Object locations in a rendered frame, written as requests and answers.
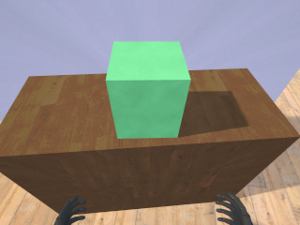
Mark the carton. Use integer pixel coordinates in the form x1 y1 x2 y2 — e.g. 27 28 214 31
105 41 191 139

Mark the left robot hand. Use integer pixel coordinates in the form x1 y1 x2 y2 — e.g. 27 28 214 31
53 196 87 225

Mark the right robot hand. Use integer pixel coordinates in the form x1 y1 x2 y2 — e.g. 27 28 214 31
215 191 253 225

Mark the pedestal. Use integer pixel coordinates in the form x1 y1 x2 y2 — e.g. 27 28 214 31
0 68 300 215

